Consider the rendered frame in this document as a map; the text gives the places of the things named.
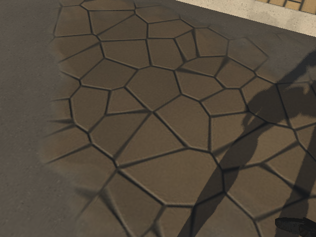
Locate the robot right hand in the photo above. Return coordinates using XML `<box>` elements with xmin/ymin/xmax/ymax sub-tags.
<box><xmin>275</xmin><ymin>217</ymin><xmax>316</xmax><ymax>237</ymax></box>

